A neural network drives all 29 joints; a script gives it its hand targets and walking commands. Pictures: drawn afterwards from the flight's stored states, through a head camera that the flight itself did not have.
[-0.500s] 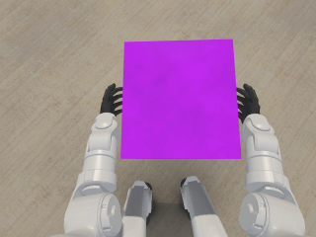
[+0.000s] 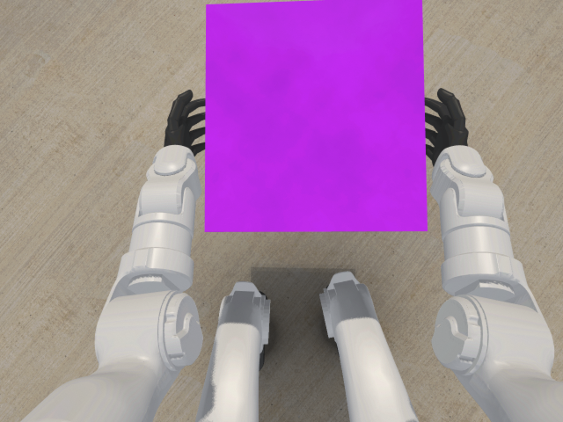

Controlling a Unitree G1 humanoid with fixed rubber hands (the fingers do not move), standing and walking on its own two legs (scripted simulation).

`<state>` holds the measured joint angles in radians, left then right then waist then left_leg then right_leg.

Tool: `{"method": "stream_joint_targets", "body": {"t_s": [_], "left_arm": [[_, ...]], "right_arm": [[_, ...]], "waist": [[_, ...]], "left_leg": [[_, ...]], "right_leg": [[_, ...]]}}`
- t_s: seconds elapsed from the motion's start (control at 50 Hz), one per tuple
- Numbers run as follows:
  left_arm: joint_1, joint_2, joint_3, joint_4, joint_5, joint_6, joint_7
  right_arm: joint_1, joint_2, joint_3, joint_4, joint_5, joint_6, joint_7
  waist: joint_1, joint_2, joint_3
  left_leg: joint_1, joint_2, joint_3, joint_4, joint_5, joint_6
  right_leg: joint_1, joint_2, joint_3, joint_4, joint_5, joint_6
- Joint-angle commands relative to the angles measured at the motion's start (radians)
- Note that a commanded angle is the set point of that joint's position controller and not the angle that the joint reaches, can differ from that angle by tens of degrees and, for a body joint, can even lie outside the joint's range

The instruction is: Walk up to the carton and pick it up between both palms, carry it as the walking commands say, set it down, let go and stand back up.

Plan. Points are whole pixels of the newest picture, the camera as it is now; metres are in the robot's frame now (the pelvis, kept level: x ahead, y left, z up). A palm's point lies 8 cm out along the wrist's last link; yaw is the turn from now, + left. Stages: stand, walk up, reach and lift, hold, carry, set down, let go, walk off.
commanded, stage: set down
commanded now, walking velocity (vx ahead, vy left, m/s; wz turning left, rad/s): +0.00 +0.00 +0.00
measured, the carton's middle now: (310, 138) +0.51 -0.05 -0.18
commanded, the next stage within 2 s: none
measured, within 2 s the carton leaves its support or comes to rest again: rests again in 1.82 s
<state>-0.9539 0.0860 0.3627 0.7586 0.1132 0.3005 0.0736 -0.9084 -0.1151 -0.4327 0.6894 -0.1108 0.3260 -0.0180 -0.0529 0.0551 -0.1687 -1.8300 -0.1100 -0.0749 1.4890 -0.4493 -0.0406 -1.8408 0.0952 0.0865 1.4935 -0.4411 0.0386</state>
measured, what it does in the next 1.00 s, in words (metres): lowers itself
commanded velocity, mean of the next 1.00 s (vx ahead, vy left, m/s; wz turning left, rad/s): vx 0.00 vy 0.00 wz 0.00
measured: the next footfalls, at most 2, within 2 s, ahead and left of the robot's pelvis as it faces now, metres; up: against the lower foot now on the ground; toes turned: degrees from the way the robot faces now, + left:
none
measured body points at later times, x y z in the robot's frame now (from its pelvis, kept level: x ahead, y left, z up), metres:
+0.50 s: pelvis -0.01 +0.01 -0.07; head +0.31 -0.01 +0.24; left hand +0.52 +0.13 -0.21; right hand +0.48 -0.24 -0.20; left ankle +0.09 +0.12 -0.53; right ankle +0.09 -0.12 -0.53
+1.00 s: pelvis -0.02 +0.00 -0.12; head +0.34 -0.04 +0.15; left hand +0.54 +0.12 -0.28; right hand +0.50 -0.25 -0.28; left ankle +0.09 +0.12 -0.53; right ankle +0.09 -0.12 -0.53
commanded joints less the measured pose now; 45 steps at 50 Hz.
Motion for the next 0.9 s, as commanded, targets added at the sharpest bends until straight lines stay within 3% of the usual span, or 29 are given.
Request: {"method": "stream_joint_targets", "body": {"t_s": [0.0, 0.1, 0.12, 0.14, 0.2, 0.22, 0.24, 0.28, 0.3, 0.32, 0.4, 0.42, 0.46, 0.48, 0.5, 0.52, 0.54, 0.58, 0.6, 0.66, 0.74, 0.76, 0.78, 0.8, 0.82, 0.84, 0.88], "left_arm": [[-0.661, -0.978, -0.481, -0.082, -0.150, -0.047, -0.254], [-0.694, -0.967, -0.482, -0.086, -0.168, -0.056, -0.248], [-0.693, -0.973, -0.484, -0.072, -0.167, -0.055, -0.244], [-0.701, -0.981, -0.504, -0.090, -0.175, -0.058, -0.242], [-0.723, -0.971, -0.480, -0.048, -0.164, -0.052, -0.228], [-0.733, -0.983, -0.497, -0.069, -0.171, -0.051, -0.227], [-0.754, -0.978, -0.501, -0.088, -0.179, -0.053, -0.223], [-0.756, -0.991, -0.510, -0.082, -0.180, -0.046, -0.211], [-0.817, -0.971, -0.522, -0.115, -0.190, -0.047, -0.206], [-0.816, -0.971, -0.534, -0.134, -0.199, -0.049, -0.201], [-0.832, -0.960, -0.511, -0.119, -0.190, -0.043, -0.176], [-0.834, -0.962, -0.493, -0.095, -0.186, -0.038, -0.177], [-0.870, -0.932, -0.486, -0.104, -0.185, -0.039, -0.173], [-0.868, -0.923, -0.494, -0.105, -0.183, -0.040, -0.170], [-0.884, -0.952, -0.518, -0.125, -0.205, -0.039, -0.172], [-0.906, -0.935, -0.513, -0.129, -0.206, -0.041, -0.171], [-0.889, -0.910, -0.480, -0.088, -0.198, -0.036, -0.170], [-0.915, -0.924, -0.505, -0.107, -0.211, -0.037, -0.173], [-0.907, -0.895, -0.474, -0.075, -0.195, -0.038, -0.177], [-0.949, -0.874, -0.475, -0.094, -0.213, -0.042, -0.191], [-0.941, -0.857, -0.441, -0.030, -0.201, -0.040, -0.202], [-0.968, -0.821, -0.435, -0.049, -0.207, -0.047, -0.205], [-0.963, -0.831, -0.436, -0.038, -0.199, -0.049, -0.205], [-0.983, -0.830, -0.460, -0.072, -0.226, -0.061, -0.207], [-0.989, -0.808, -0.449, -0.057, -0.224, -0.064, -0.213], [-0.990, -0.808, -0.461, -0.060, -0.227, -0.067, -0.211], [-1.018, -0.795, -0.447, -0.042, -0.225, -0.066, -0.215]], "right_arm": [[-0.693, 0.930, 0.550, -0.092, 0.179, -0.034, 0.254], [-0.692, 0.909, 0.530, -0.067, 0.174, -0.047, 0.247], [-0.696, 0.908, 0.529, -0.064, 0.179, -0.048, 0.247], [-0.716, 0.891, 0.535, -0.092, 0.178, -0.054, 0.249], [-0.729, 0.871, 0.494, -0.026, 0.162, -0.048, 0.256], [-0.713, 0.870, 0.489, -0.033, 0.163, -0.051, 0.260], [-0.715, 0.876, 0.500, -0.034, 0.163, -0.048, 0.265], [-0.764, 0.831, 0.484, -0.054, 0.172, -0.051, 0.277], [-0.776, 0.837, 0.482, -0.055, 0.177, -0.049, 0.278], [-0.790, 0.820, 0.493, -0.070, 0.190, -0.050, 0.281], [-0.857, 0.811, 0.503, -0.082, 0.213, -0.047, 0.294], [-0.845, 0.797, 0.478, -0.058, 0.189, -0.043, 0.294], [-0.865, 0.791, 0.465, -0.048, 0.185, -0.039, 0.297], [-0.855, 0.785, 0.470, -0.055, 0.190, -0.039, 0.298], [-0.881, 0.762, 0.481, -0.082, 0.198, -0.044, 0.299], [-0.879, 0.786, 0.489, -0.064, 0.199, -0.040, 0.298], [-0.899, 0.765, 0.474, -0.040, 0.198, -0.033, 0.295], [-0.886, 0.778, 0.481, -0.050, 0.194, -0.034, 0.289], [-0.895, 0.772, 0.473, -0.025, 0.189, -0.030, 0.287], [-0.913, 0.780, 0.488, -0.035, 0.195, -0.031, 0.277], [-0.945, 0.748, 0.469, -0.023, 0.194, -0.038, 0.271], [-0.950, 0.764, 0.482, -0.025, 0.200, -0.037, 0.263], [-0.942, 0.757, 0.473, -0.018, 0.198, -0.042, 0.259], [-0.954, 0.769, 0.496, -0.032, 0.209, -0.047, 0.253], [-0.962, 0.765, 0.501, -0.038, 0.215, -0.049, 0.248], [-0.979, 0.767, 0.515, -0.049, 0.229, -0.053, 0.244], [-0.977, 0.760, 0.496, -0.025, 0.215, -0.049, 0.241]], "waist": [[-0.040, -0.078, -1.066], [-0.064, -0.057, -1.084], [-0.054, -0.024, -1.084], [-0.059, -0.031, -1.102], [-0.072, 0.003, -1.049], [-0.084, 0.022, -1.052], [-0.078, 0.001, -1.075], [-0.079, 0.046, -1.076], [-0.096, 0.051, -1.118], [-0.079, 0.062, -1.140], [-0.058, 0.041, -1.160], [-0.076, 0.047, -1.129], [-0.080, 0.022, -1.107], [-0.072, 0.039, -1.129], [-0.095, 0.033, -1.177], [-0.069, 0.027, -1.192], [-0.070, 0.009, -1.133], [-0.094, 0.004, -1.142], [-0.070, 0.007, -1.091], [-0.071, -0.031, -1.095], [-0.067, -0.004, -1.047], [-0.065, -0.048, -1.048], [-0.071, -0.013, -1.054], [-0.063, -0.049, -1.096], [-0.069, -0.053, -1.094], [-0.050, -0.046, -1.111], [-0.060, -0.039, -1.080]], "left_leg": [[0.382, -0.055, 0.115, -0.053, 0.165, 0.029], [0.354, -0.060, 0.115, 0.003, 0.192, 0.024], [0.357, -0.058, 0.128, 0.015, 0.201, 0.018], [0.354, -0.063, 0.123, 0.027, 0.233, 0.015], [0.362, -0.054, 0.124, 0.038, 0.196, 0.007], [0.371, -0.061, 0.121, 0.051, 0.198, 0.003], [0.387, -0.057, 0.122, 0.060, 0.227, -0.001], [0.443, -0.054, 0.115, 0.068, 0.238, -0.003], [0.455, -0.052, 0.122, 0.090, 0.242, -0.007], [0.463, -0.051, 0.128, 0.103, 0.263, -0.008], [0.504, -0.054, 0.120, 0.130, 0.271, -0.002], [0.463, -0.054, 0.126, 0.138, 0.243, -0.010], [0.457, -0.054, 0.115, 0.141, 0.220, -0.001], [0.471, -0.052, 0.126, 0.156, 0.254, -0.006], [0.488, -0.050, 0.116, 0.168, 0.275, -0.009], [0.472, -0.054, 0.130, 0.176, 0.265, -0.008], [0.423, -0.049, 0.131, 0.178, 0.219, -0.002], [0.392, -0.050, 0.128, 0.195, 0.218, -0.004], [0.339, -0.053, 0.144, 0.201, 0.187, -0.001], [0.271, -0.055, 0.152, 0.226, 0.172, 0.006], [0.238, -0.051, 0.153, 0.254, 0.164, 0.013], [0.201, -0.049, 0.160, 0.263, 0.160, 0.015], [0.196, -0.052, 0.164, 0.266, 0.165, 0.016], [0.182, -0.050, 0.159, 0.284, 0.201, 0.016], [0.147, -0.052, 0.164, 0.294, 0.193, 0.021], [0.155, -0.049, 0.159, 0.301, 0.194, 0.026], [0.153, -0.051, 0.164, 0.309, 0.177, 0.026]], "right_leg": [[0.660, 0.023, -0.104, -0.081, 0.303, 0.011], [0.590, 0.029, -0.117, -0.026, 0.334, 0.007], [0.576, 0.025, -0.110, -0.020, 0.333, 0.003], [0.568, 0.031, -0.119, -0.004, 0.365, 0.005], [0.459, 0.032, -0.137, 0.021, 0.297, 0.001], [0.451, 0.032, -0.130, 0.024, 0.295, -0.008], [0.450, 0.032, -0.133, 0.028, 0.318, -0.009], [0.364, 0.031, -0.147, 0.051, 0.291, -0.009], [0.367, 0.030, -0.153, 0.066, 0.286, -0.015], [0.356, 0.026, -0.152, 0.083, 0.308, -0.016], [0.284, 0.029, -0.165, 0.111, 0.281, -0.015], [0.284, 0.023, -0.163, 0.112, 0.255, -0.017], [0.257, 0.028, -0.170, 0.135, 0.242, -0.013], [0.238, 0.025, -0.173, 0.140, 0.259, -0.012], [0.260, 0.024, -0.178, 0.151, 0.282, -0.012], [0.284, 0.022, -0.173, 0.154, 0.282, -0.014], [0.258, 0.022, -0.176, 0.166, 0.239, -0.010], [0.304, 0.020, -0.171, 0.176, 0.267, -0.013], [0.302, 0.019, -0.166, 0.179, 0.247, -0.010], [0.343, 0.017, -0.155, 0.193, 0.264, -0.005], [0.303, 0.011, -0.155, 0.218, 0.247, -0.005], [0.344, 0.010, -0.149, 0.222, 0.266, 0.000], [0.351, 0.014, -0.139, 0.226, 0.285, -0.002], [0.402, 0.009, -0.143, 0.249, 0.335, 0.001], [0.423, 0.008, -0.136, 0.257, 0.358, 0.004], [0.424, 0.004, -0.126, 0.275, 0.353, 0.003], [0.401, 0.006, -0.130, 0.271, 0.323, 0.004]]}}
